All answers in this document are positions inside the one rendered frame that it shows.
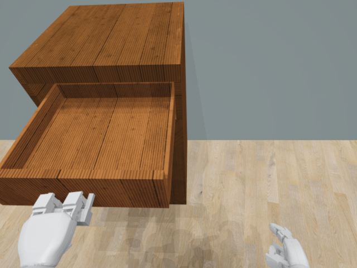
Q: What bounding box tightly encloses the drawer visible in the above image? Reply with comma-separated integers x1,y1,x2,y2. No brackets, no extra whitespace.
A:
0,82,176,208

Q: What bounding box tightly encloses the robot right hand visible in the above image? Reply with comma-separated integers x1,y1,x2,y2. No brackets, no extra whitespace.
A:
266,223,309,268

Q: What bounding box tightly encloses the robot left hand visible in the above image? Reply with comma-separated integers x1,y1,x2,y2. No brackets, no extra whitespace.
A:
18,191,87,268

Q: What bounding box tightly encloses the handle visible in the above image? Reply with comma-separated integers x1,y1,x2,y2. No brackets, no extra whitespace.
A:
49,193,95,226

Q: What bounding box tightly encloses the cabinet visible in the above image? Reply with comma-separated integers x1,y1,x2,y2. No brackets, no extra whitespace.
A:
9,2,187,204

